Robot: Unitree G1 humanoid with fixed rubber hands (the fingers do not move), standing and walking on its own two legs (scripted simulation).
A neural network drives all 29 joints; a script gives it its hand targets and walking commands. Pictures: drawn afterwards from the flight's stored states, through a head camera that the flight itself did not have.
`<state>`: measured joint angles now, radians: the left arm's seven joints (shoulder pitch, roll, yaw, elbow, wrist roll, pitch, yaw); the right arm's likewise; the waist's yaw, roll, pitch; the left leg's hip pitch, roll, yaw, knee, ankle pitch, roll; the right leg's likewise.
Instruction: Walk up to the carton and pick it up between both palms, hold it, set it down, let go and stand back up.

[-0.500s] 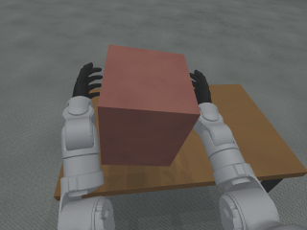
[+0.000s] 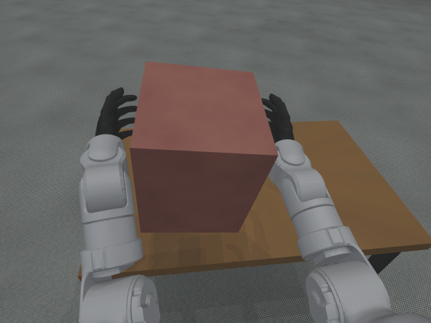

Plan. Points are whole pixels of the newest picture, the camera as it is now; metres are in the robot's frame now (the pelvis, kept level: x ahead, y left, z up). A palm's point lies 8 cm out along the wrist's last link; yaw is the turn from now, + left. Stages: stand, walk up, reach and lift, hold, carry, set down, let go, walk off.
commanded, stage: hold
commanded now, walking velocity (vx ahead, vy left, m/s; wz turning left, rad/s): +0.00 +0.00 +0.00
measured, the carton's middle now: (195, 154) +0.39 +0.02 +0.13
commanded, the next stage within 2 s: none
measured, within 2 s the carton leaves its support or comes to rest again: neither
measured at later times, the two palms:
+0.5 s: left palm (110, 136) +0.36 +0.16 +0.21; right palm (279, 137) +0.37 -0.13 +0.18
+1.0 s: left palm (108, 138) +0.36 +0.17 +0.21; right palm (278, 138) +0.36 -0.12 +0.18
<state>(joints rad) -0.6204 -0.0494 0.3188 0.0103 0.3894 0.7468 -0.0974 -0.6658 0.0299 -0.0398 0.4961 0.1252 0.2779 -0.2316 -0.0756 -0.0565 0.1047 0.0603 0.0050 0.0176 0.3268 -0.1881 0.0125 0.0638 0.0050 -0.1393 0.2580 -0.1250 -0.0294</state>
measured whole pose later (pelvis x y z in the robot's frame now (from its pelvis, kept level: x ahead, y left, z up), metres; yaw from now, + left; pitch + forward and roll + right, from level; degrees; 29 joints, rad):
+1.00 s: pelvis +0.00 +0.00 +0.00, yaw +0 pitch -11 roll -1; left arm -0.61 -0.05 0.32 0.00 0.40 0.75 -0.10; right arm -0.67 0.03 -0.04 0.50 0.12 0.26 -0.23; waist -0.07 -0.06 0.11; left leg 0.06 0.00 0.02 0.32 -0.19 0.01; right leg 0.07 0.00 -0.14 0.25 -0.12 -0.03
